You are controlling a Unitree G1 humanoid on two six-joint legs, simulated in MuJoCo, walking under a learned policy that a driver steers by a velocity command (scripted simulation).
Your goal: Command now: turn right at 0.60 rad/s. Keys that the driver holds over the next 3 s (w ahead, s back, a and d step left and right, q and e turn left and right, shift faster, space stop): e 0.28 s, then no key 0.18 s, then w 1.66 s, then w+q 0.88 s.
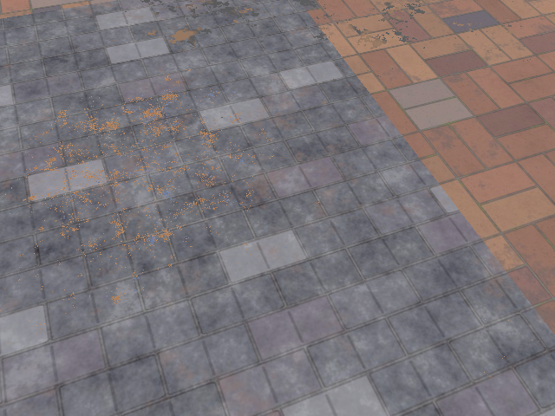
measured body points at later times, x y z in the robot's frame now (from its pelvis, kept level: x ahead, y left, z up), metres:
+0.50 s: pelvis +0.00 -0.06 +0.00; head +0.02 -0.09 +0.45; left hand +0.23 +0.17 -0.07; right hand +0.06 -0.37 -0.12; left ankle +0.05 +0.09 -0.70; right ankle -0.01 -0.15 -0.74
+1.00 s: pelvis +0.13 -0.09 +0.00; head +0.17 -0.08 +0.44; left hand +0.41 +0.08 -0.09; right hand +0.03 -0.35 -0.12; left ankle +0.03 +0.07 -0.74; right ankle +0.24 -0.27 -0.71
